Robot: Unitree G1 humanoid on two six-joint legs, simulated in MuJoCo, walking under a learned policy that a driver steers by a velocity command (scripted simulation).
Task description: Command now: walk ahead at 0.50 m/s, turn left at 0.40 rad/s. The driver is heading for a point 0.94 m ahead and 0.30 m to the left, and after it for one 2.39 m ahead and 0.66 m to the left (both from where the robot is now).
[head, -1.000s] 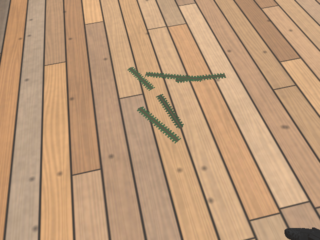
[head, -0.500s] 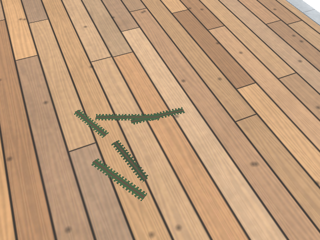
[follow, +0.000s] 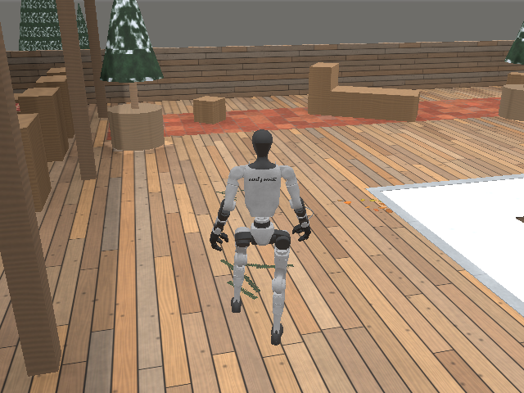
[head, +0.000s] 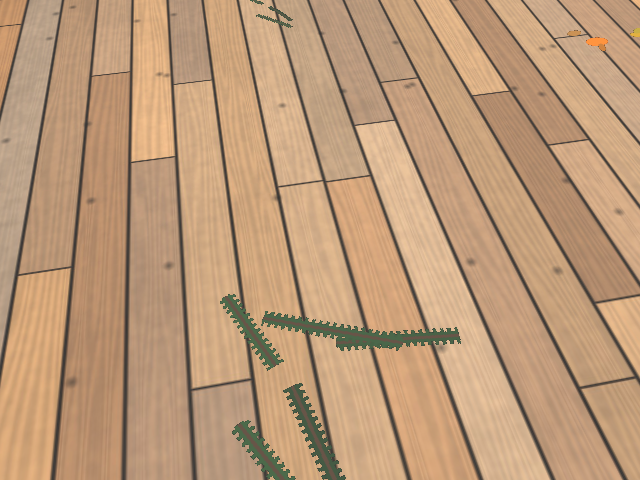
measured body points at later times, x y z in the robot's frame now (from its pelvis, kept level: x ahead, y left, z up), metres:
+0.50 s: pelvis +0.29 +0.07 +0.00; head +0.32 +0.09 +0.45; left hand +0.41 +0.37 -0.09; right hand +0.43 -0.19 -0.11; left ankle +0.24 +0.14 -0.75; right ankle +0.49 -0.08 -0.69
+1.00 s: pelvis +0.56 +0.11 +0.00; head +0.58 +0.13 +0.45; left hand +0.42 +0.36 -0.12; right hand +0.85 +0.00 -0.09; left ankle +0.59 +0.33 -0.69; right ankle +0.56 -0.01 -0.75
